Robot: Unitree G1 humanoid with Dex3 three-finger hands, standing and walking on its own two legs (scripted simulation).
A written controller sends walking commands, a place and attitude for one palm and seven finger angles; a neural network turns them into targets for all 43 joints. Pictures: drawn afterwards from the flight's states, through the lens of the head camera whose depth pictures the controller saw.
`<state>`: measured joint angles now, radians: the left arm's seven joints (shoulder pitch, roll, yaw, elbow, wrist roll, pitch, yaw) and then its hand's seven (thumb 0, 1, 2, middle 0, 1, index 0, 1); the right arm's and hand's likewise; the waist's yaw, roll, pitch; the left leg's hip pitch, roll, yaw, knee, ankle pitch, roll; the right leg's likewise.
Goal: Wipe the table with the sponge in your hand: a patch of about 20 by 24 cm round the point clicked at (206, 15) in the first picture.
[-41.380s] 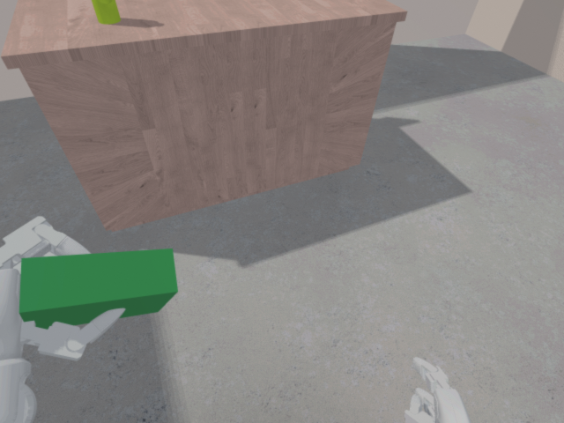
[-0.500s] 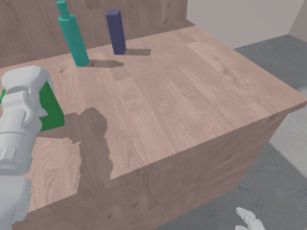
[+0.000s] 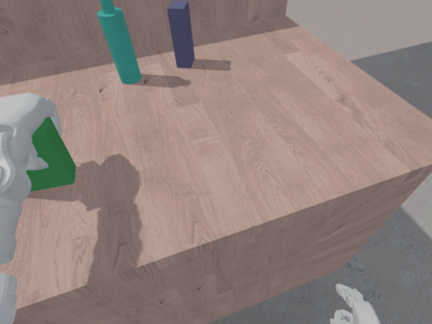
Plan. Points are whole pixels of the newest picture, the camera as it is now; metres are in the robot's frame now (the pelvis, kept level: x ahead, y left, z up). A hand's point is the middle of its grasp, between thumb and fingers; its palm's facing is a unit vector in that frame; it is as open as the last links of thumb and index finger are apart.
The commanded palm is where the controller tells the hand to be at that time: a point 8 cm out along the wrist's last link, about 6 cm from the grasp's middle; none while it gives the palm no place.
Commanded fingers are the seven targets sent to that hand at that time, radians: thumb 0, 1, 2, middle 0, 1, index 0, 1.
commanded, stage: wipe back along the first lane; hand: left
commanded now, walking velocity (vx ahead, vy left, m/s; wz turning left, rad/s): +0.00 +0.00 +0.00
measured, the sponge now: (38, 165) +0.34 +0.38 +0.11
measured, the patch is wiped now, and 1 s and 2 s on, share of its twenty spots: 1.00 1.00 1.00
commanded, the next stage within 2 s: lift the sponge slowly off the table in 1.48 s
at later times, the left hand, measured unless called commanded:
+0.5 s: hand (42, 159) +0.31 +0.32 +0.17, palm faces +0.02 +0.00 -1.00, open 8.9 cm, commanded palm +0.27 +0.31 +0.21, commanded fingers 0.00 0.10 1.30 -1.20 -1.60 -1.20 -1.60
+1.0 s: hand (44, 186) +0.26 +0.29 +0.16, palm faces +0.10 -0.02 -0.99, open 8.9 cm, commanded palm +0.22 +0.29 +0.19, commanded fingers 0.00 0.10 1.30 -1.20 -1.60 -1.20 -1.60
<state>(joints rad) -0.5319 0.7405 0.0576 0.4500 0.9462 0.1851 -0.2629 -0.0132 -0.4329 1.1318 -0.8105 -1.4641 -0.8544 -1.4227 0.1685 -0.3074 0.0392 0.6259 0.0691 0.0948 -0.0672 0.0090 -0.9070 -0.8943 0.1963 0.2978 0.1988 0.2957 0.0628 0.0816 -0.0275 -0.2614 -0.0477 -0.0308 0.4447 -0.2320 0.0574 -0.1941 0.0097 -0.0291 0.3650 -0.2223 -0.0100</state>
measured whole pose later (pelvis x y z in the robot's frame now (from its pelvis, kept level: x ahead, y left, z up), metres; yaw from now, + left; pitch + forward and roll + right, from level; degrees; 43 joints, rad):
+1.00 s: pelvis -0.01 -0.02 -0.01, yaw -1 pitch -1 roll -1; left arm -0.05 0.63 0.07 -0.10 0.86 0.40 -0.17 0.00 -0.40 1.13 -0.77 -1.51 -0.81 -1.47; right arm 0.08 -0.30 0.06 0.60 0.07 0.10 -0.05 0.01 -0.91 -0.89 0.20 0.30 0.20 0.30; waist 0.10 0.12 -0.07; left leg -0.23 -0.02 -0.02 0.51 -0.27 0.02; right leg -0.19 0.04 -0.02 0.47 -0.28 -0.03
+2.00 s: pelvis -0.03 -0.02 -0.01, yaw -1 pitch -3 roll +0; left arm 0.02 0.61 0.01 -0.26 0.84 0.50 -0.14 0.00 -0.42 1.13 -0.80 -1.47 -0.85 -1.43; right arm 0.04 -0.27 0.10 0.60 0.07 0.05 -0.09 0.01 -0.90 -0.89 0.20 0.30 0.20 0.30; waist 0.14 0.11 -0.05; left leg -0.22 -0.02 -0.02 0.52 -0.25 0.02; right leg -0.19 0.03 -0.02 0.50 -0.26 -0.04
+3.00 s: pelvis -0.06 -0.03 -0.01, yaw -1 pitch -6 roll +0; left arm -0.14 0.68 0.03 -0.25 0.76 0.50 -0.22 -0.01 -0.43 1.12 -0.82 -1.45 -0.86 -1.41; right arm 0.00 -0.28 0.10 0.62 0.07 0.03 -0.13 0.01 -0.90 -0.89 0.20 0.30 0.20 0.30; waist 0.17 0.12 -0.02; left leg -0.19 -0.03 -0.02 0.49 -0.20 0.02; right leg -0.17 0.03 -0.02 0.49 -0.22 -0.04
